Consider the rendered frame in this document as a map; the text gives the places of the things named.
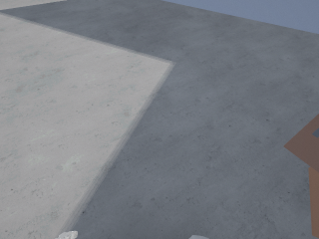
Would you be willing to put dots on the cupboard door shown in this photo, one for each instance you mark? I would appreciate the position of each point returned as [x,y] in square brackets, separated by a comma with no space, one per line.
[305,145]

